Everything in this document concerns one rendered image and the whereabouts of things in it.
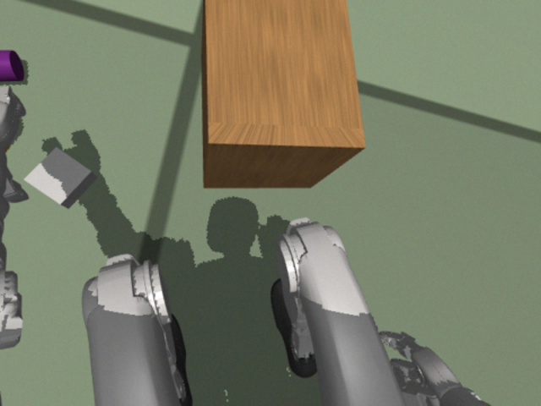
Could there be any right robot foot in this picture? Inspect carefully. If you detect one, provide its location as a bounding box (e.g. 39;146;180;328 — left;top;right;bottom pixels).
270;279;317;378

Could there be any right robot hand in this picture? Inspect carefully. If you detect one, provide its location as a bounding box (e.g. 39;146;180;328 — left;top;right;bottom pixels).
379;332;463;406

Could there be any left robot arm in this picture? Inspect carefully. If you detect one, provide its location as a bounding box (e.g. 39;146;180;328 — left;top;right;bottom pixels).
0;147;23;406

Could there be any left robot foot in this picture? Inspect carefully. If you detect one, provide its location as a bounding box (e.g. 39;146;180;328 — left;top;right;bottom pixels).
170;314;193;406

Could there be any left robot hand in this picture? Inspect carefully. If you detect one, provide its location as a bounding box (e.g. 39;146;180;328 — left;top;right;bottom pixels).
0;85;29;203

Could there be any right robot arm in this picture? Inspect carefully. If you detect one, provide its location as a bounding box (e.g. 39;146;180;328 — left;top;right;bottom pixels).
440;387;491;406

